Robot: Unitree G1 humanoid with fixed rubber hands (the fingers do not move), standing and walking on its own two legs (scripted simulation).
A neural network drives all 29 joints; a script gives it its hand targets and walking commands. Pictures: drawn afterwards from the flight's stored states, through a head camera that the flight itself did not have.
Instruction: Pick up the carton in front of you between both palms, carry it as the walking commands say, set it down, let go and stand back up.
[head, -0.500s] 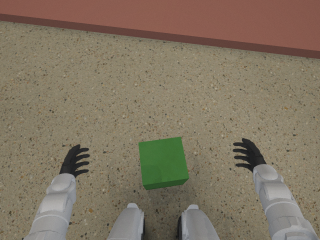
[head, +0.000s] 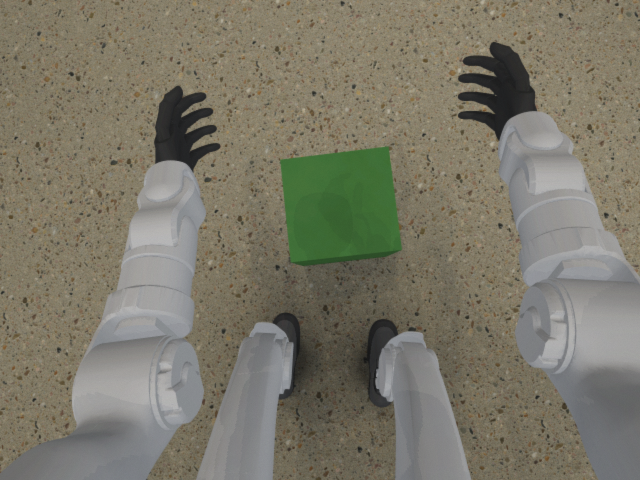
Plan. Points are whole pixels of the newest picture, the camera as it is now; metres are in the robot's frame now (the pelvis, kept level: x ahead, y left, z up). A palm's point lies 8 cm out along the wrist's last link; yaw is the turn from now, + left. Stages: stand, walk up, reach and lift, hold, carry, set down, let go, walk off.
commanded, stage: reach and lift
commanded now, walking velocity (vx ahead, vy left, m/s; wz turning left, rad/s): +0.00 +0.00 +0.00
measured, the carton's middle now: (339, 214) +0.47 +0.02 -0.51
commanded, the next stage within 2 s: none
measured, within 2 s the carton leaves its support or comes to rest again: leaves its support in 1.68 s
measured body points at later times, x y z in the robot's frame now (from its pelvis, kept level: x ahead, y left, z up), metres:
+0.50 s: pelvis -0.01 +0.01 -0.18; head +0.33 +0.00 +0.12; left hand +0.46 +0.22 -0.34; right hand +0.51 -0.17 -0.35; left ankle +0.10 +0.14 -0.60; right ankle +0.09 -0.11 -0.60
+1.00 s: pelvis -0.03 +0.01 -0.27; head +0.34 +0.00 -0.01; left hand +0.48 +0.22 -0.45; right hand +0.52 -0.16 -0.46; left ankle +0.10 +0.14 -0.60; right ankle +0.09 -0.11 -0.60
